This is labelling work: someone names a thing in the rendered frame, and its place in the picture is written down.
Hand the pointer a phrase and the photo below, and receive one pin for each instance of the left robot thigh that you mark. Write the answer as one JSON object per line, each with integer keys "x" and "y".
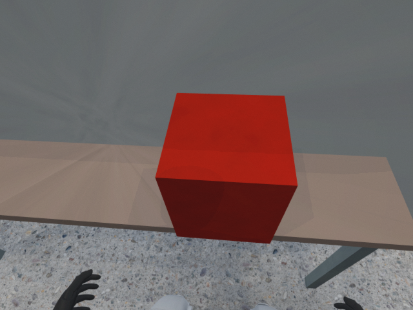
{"x": 171, "y": 302}

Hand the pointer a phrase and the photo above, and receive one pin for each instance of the robot left hand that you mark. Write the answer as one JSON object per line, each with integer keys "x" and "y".
{"x": 70, "y": 297}

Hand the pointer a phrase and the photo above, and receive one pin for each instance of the robot right hand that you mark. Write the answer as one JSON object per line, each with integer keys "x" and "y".
{"x": 350, "y": 304}

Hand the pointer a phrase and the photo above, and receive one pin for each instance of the table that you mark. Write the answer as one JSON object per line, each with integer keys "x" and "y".
{"x": 353, "y": 201}

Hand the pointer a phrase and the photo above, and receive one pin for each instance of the carton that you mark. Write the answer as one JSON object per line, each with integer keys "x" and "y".
{"x": 227, "y": 171}

